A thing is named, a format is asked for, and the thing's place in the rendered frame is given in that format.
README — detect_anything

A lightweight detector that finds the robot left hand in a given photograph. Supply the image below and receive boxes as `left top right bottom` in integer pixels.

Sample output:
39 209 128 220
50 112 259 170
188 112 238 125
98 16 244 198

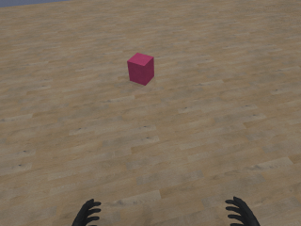
72 199 102 226

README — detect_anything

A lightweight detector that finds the robot right hand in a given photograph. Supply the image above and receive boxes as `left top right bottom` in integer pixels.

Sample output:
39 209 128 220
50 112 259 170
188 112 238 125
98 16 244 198
225 196 261 226

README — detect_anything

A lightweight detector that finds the carton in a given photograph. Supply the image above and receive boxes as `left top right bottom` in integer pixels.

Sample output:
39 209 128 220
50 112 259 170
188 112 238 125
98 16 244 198
127 53 154 86

